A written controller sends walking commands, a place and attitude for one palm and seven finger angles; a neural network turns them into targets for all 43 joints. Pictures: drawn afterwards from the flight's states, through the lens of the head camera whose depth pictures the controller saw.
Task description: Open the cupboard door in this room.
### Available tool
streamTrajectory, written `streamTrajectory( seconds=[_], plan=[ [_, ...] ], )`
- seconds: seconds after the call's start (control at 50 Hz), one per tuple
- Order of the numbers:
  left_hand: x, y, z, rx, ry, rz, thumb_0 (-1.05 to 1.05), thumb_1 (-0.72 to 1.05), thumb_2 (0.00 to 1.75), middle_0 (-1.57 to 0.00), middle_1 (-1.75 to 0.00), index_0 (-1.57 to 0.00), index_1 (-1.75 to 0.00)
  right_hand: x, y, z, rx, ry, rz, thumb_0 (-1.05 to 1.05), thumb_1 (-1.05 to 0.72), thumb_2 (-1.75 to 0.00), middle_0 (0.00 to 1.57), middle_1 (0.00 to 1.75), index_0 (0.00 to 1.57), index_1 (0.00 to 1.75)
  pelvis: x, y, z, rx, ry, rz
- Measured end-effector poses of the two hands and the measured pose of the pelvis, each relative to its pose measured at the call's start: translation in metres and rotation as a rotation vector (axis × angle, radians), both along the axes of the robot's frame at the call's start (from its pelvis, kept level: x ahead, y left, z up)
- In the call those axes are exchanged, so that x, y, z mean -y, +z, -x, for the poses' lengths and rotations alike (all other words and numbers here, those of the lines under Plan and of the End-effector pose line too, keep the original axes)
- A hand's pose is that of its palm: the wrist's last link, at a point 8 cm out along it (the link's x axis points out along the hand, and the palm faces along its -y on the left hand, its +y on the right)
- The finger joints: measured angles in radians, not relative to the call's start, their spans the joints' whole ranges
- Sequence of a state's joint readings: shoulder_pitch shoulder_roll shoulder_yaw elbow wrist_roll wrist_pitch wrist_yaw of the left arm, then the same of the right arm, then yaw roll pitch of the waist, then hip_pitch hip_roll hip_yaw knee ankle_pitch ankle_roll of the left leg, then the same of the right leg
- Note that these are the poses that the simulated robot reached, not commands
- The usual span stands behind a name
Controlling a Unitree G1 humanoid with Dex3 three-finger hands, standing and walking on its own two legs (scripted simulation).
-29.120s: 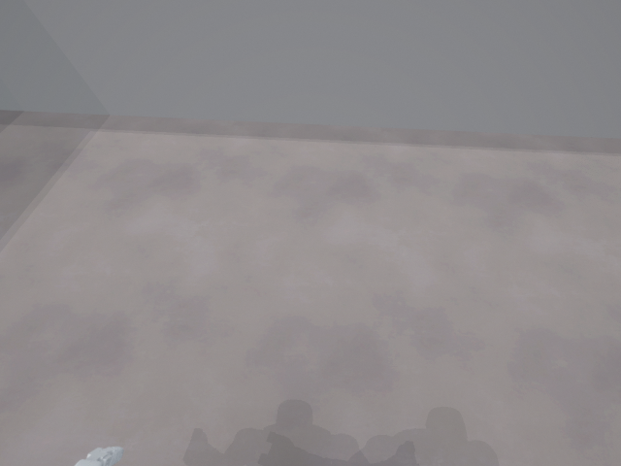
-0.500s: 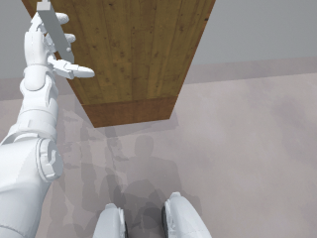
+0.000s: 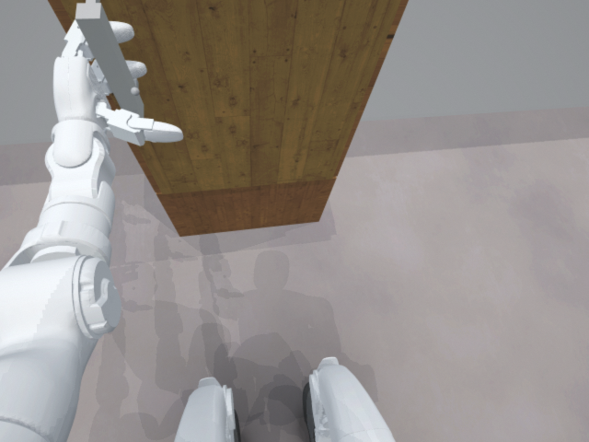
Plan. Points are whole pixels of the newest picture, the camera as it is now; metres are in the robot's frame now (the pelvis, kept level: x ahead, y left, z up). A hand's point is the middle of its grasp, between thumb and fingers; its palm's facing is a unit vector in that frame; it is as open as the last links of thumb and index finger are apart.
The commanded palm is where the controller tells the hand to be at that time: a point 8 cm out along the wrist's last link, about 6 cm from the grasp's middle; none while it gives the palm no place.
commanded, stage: close the thumb around the handle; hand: left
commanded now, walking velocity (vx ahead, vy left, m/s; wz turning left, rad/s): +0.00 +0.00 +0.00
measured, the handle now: (116, 56) +0.60 +0.17 +0.08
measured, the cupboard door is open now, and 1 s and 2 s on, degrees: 0 3 40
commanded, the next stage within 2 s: pull the door open along its arc in 0.62 s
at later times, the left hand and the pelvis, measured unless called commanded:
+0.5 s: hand (136, 88) +0.56 +0.14 +0.07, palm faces +0.03 -1.00 -0.03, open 6.2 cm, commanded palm +0.53 +0.17 +0.07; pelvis +0.00 +0.00 +0.00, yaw +0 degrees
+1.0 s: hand (139, 101) +0.54 +0.14 +0.07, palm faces +0.03 -1.00 -0.02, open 5.9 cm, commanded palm +0.48 +0.18 +0.07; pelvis +0.01 +0.00 +0.01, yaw -1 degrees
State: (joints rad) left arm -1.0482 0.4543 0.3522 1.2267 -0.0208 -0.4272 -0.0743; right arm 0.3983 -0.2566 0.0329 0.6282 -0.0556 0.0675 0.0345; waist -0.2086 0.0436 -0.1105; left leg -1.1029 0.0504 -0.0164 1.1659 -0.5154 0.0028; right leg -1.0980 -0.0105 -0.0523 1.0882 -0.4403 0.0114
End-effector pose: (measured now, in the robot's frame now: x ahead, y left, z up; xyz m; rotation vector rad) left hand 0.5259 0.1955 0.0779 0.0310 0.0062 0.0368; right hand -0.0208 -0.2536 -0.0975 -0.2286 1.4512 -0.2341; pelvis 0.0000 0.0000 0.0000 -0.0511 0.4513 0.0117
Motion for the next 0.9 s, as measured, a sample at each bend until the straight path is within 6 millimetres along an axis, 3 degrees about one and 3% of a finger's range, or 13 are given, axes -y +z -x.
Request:
streamTrajectory(
  seconds=[0.16, 0.54, 0.9],
  plan=[
    [0.0, -0.0021, -0.0039, -0.008, -0.002, 0.0, -0.01, -0.24, 0.41, -0.31, -1.23, -0.3, -1.23, 0.001, -0.0002, -0.0006, -0.005, 0.002, 0.005, 0.0, -0.9, -0.9, 0.2, 0.3, 0.2, 0.3, 0.0001, -0.0011, 0.0, -0.006, 0.002, 0.002],
    [0.0, -0.0039, -0.0096, -0.016, -0.001, 0.004, 0.01, 0.71, 0.82, -0.38, -1.33, -0.37, -1.33, -0.0009, 0.0012, 0.0018, -0.021, -0.009, 0.003, 0.0, -0.9, -0.9, 0.2, 0.3, 0.2, 0.3, -0.0002, -0.0004, -0.0033, -0.014, 0.0, 0.004],
    [0.0018, -0.0043, -0.0037, -0.011, 0.002, 0.009, 0.01, 0.73, 0.8, -0.37, -1.35, -0.34, -1.35, -0.0019, 0.0032, -0.0036, 0.002, -0.03, -0.007, 0.0, -0.9, -0.9, 0.2, 0.3, 0.2, 0.3, -0.001, 0.0039, -0.0084, -0.002, -0.017, -0.002]
  ],
)
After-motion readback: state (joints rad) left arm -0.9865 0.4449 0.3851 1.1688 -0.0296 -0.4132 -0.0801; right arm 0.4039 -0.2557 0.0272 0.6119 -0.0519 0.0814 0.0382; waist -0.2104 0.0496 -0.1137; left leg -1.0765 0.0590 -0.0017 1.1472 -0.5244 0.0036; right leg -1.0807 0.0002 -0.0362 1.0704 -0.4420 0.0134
